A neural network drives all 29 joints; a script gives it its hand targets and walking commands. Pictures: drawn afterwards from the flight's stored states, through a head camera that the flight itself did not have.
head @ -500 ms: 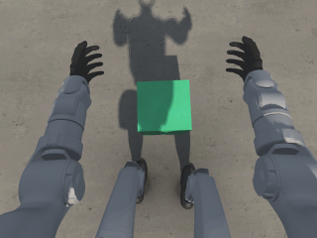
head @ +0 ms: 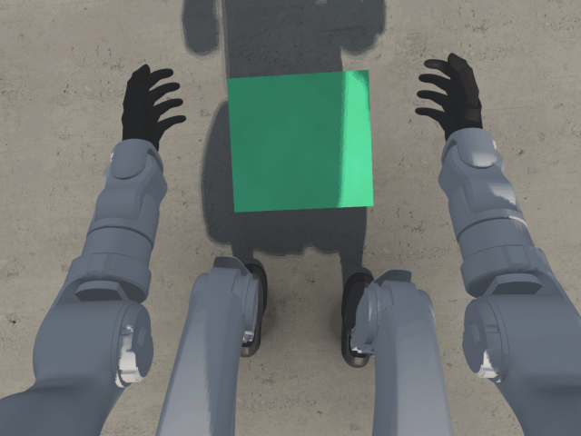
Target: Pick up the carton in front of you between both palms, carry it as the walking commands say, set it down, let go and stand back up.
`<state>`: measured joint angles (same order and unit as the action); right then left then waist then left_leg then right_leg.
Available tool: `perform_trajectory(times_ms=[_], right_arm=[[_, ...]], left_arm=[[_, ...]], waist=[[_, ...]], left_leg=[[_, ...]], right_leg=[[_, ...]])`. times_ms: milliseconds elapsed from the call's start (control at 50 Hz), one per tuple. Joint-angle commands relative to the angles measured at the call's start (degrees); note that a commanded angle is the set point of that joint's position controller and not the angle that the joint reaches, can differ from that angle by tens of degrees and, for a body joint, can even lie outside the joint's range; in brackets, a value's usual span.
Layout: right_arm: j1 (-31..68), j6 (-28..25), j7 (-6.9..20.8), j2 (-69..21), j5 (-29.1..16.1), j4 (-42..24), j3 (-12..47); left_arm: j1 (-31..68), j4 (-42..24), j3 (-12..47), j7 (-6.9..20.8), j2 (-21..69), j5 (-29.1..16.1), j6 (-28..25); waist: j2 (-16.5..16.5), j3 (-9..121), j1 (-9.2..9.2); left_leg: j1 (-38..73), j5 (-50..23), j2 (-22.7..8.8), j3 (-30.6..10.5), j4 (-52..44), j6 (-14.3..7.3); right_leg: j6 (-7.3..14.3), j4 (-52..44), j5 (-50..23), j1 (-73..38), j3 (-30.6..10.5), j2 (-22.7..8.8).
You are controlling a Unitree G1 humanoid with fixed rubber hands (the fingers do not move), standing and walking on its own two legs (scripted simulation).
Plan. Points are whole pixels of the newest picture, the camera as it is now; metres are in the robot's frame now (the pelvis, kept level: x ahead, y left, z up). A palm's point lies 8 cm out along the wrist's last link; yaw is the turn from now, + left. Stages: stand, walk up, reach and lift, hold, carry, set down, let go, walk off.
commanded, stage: reach and lift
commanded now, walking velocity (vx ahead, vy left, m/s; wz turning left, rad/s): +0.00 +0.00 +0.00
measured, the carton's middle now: (301, 153) +0.47 +0.03 -0.38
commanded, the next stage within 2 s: none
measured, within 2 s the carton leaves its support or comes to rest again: leaves its support in 1.28 s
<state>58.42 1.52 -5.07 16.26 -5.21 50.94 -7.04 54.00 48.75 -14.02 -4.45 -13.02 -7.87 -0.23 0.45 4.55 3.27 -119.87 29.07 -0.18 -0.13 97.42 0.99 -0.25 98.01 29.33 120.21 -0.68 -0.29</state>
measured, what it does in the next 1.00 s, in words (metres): lowers itself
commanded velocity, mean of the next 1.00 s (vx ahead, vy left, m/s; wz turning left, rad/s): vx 0.00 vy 0.00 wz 0.00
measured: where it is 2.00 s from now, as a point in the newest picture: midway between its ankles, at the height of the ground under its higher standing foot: (302, 331)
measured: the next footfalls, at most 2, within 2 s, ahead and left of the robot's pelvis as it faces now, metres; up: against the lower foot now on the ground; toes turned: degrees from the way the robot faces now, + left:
none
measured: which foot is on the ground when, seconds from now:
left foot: down 0.00-1.00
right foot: down 0.00-1.00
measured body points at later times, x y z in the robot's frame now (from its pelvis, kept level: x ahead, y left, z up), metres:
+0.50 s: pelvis -0.05 +0.00 -0.13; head +0.32 +0.00 +0.12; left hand +0.47 +0.22 -0.32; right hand +0.50 -0.16 -0.33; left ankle +0.09 +0.12 -0.47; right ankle +0.08 -0.12 -0.47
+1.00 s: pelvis -0.04 +0.00 -0.12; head +0.33 +0.00 +0.14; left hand +0.49 +0.18 -0.31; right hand +0.51 -0.12 -0.31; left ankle +0.09 +0.12 -0.47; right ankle +0.08 -0.12 -0.47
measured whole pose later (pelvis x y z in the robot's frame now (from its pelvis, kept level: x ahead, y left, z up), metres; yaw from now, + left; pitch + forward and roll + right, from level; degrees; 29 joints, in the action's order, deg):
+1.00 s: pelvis -0.04 +0.00 -0.12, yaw +1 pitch +40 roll +1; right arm 80.9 -2.5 -8.5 16.6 -13.9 69.4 2.4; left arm 77.8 67.0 -1.5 -9.6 -15.4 -17.0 -3.0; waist -0.3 -15.7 2.3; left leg -131.9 29.4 0.9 -0.3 121.7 1.2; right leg -0.5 122.6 30.3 131.9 -1.2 -0.7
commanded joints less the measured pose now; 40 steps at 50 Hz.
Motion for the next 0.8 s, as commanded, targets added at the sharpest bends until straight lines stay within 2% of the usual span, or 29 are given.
perform_trajectory(times_ms=[0, 60, 160, 240, 340, 400, 480, 540, 640, 720, 780], right_arm=[[14.65, -0.54, -0.81, 6.81, -2.33, -9.66, 1.21], [17.64, 0.58, -1.17, 7.76, -3.66, -8.58, 1.58], [23.21, 1.22, -1.55, 8.20, -5.31, -0.08, 2.48], [28.38, 0.37, -1.60, 9.27, -6.52, 7.08, 3.81], [33.81, -1.50, -1.53, 11.08, -7.94, 12.09, 5.48], [36.20, -2.56, -1.85, 12.41, -9.28, 11.61, 6.91], [36.13, -3.49, -2.38, 12.13, -11.78, 9.98, 8.91], [35.00, -3.20, -2.04, 9.98, -12.79, 10.26, 10.02], [31.26, -2.97, -1.59, 8.16, -11.93, 10.02, 9.46], [29.93, -3.45, -1.38, 8.29, -9.18, 11.79, 7.10], [30.31, -4.00, -1.68, 8.01, -8.39, 11.55, 6.54]], left_arm=[[11.18, -8.67, 1.07, -0.92, -8.85, -2.55, -0.64], [14.23, -7.60, 1.96, -1.68, -9.75, -3.84, 0.44], [20.46, -0.48, 3.30, -2.56, -9.98, -5.00, 1.24], [26.06, 5.45, 4.22, -2.73, -10.61, -5.41, 0.63], [31.60, 10.46, 5.91, -3.06, -12.09, -6.72, -1.00], [34.04, 10.52, 7.21, -3.54, -13.34, -8.16, -1.95], [35.05, 10.83, 12.72, -3.62, -10.94, -12.97, -2.31], [35.39, 9.64, 14.10, -3.55, -10.29, -14.05, -2.29], [29.95, 12.08, 11.28, -3.99, -9.66, -11.04, -2.27], [28.82, 13.32, 8.51, -3.78, -8.85, -7.53, -2.58], [29.69, 12.11, 8.51, -3.74, -8.12, -7.14, -3.06]], waist=[[4.63, 67.66, 1.10], [4.18, 64.21, 1.19], [2.98, 51.70, 1.53], [2.00, 44.95, 1.45], [1.39, 42.50, 1.03], [1.44, 46.45, 0.96], [1.81, 52.16, -1.46], [2.18, 52.00, -1.20], [1.94, 48.38, 0.59], [1.43, 40.63, 0.22], [1.07, 40.83, -0.48]], left_leg=[[30.15, -28.86, 3.38, 2.95, -0.72, 2.24], [27.23, -22.02, 2.98, 3.52, 2.02, 2.40], [21.39, -10.00, 1.78, 3.31, 5.49, 2.12], [19.07, -5.75, 0.95, 2.51, 8.30, 1.81], [19.01, -6.48, 0.46, 1.51, 12.04, 1.61], [21.76, -9.88, 0.44, 1.46, 14.33, 1.51], [24.83, -13.63, 0.83, 1.53, 16.54, 1.76], [23.97, -14.65, 1.51, 1.71, 16.81, 1.80], [23.15, -16.53, 2.07, 1.80, 16.45, 1.46], [18.67, -14.86, 1.95, 1.20, 15.91, 1.54], [18.75, -15.14, 2.03, 1.12, 15.92, 1.50]], right_leg=[[-1.30, 0.86, -29.22, -42.31, 0.96, 3.66], [-1.04, 3.49, -21.99, -39.08, 1.36, 3.56], [-0.75, 6.25, -8.85, -29.01, 0.90, 2.48], [-0.64, 8.96, -4.35, -24.00, 0.12, 1.49], [-0.53, 13.09, -4.79, -21.92, -0.53, 0.74], [-0.56, 15.52, -7.68, -23.96, -0.29, 0.63], [-0.34, 17.28, -11.81, -28.17, 0.71, 0.64], [-0.28, 17.96, -13.15, -28.57, 0.94, 0.91], [-0.90, 18.13, -13.88, -24.63, 1.11, 1.64], [-1.17, 17.47, -12.32, -18.74, 0.66, 1.77], [-1.05, 17.10, -12.67, -18.47, 0.43, 1.90]])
